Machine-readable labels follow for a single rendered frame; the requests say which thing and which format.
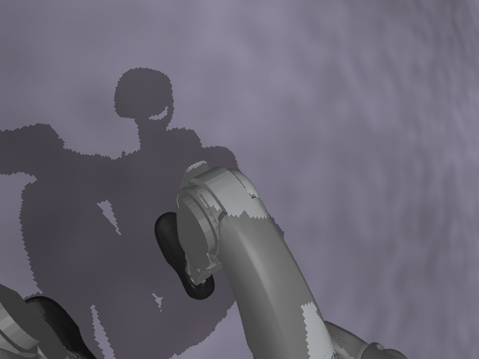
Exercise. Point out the left robot foot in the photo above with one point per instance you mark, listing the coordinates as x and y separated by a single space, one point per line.
61 323

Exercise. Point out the right robot arm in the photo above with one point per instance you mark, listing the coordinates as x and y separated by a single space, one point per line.
378 351

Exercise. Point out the right robot hand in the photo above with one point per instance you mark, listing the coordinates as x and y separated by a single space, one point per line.
346 344

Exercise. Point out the right robot foot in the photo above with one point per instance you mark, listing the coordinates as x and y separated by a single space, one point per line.
167 238

